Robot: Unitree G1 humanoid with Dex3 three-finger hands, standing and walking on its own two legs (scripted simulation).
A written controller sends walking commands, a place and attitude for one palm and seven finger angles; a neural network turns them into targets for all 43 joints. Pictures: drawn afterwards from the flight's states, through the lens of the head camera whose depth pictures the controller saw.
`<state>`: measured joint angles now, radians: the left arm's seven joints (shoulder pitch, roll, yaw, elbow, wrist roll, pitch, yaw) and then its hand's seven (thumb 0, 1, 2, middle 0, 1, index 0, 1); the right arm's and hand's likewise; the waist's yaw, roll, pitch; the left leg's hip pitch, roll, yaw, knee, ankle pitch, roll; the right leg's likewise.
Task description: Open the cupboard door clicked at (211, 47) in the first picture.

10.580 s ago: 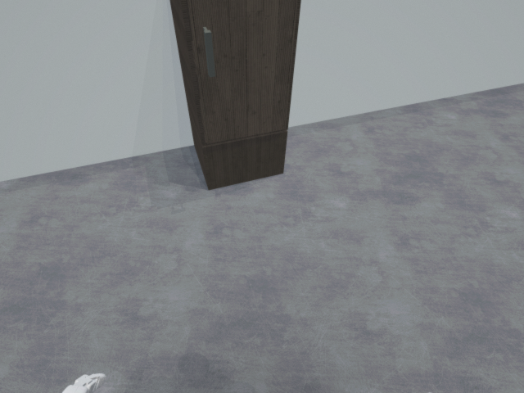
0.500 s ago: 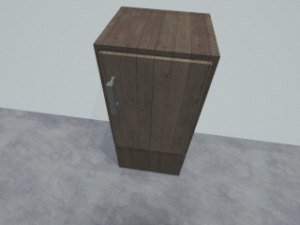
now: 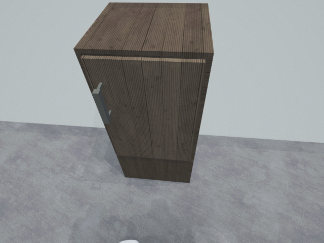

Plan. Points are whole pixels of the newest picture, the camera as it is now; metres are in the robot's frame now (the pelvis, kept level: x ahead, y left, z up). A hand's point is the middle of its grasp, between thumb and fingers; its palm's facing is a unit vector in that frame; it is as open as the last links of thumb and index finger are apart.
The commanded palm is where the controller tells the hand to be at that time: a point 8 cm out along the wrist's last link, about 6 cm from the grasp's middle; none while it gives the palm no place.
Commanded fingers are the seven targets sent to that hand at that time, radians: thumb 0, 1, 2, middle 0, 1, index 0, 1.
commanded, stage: come to a stop and stand still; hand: left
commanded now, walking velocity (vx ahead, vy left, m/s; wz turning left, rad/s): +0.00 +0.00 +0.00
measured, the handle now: (104, 103) +0.57 +0.26 -0.03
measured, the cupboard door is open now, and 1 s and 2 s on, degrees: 0 0 0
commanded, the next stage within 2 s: look again from close up in 0.72 s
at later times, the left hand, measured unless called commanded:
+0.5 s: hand out of the picture +0.03 +0.19 -0.18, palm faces +0.02 -0.99 -0.16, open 7.4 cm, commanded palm none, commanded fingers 0.00 0.90 0.90 -0.20 -0.30 -0.20 -0.30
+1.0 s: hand out of the picture +0.05 +0.20 -0.18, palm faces +0.00 -0.97 -0.23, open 7.4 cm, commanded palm none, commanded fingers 0.00 0.90 0.90 -0.20 -0.30 -0.20 -0.30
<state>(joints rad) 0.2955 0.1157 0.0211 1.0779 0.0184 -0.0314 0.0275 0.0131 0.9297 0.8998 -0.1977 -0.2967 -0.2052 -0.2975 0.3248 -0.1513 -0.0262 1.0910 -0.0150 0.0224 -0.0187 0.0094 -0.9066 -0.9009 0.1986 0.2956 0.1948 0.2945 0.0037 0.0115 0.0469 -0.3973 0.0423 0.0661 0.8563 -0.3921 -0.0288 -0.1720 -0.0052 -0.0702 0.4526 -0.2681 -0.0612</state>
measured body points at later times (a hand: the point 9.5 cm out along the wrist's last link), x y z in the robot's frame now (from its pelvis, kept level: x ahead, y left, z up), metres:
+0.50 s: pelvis +0.04 +0.02 +0.00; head +0.05 +0.03 +0.45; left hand +0.03 +0.24 -0.16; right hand +0.07 -0.21 -0.15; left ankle +0.04 +0.13 -0.74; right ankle -0.01 -0.08 -0.74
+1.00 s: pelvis +0.04 +0.02 -0.01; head +0.05 +0.01 +0.44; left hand +0.05 +0.25 -0.16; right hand +0.04 -0.20 -0.17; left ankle +0.04 +0.13 -0.74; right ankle -0.01 -0.08 -0.74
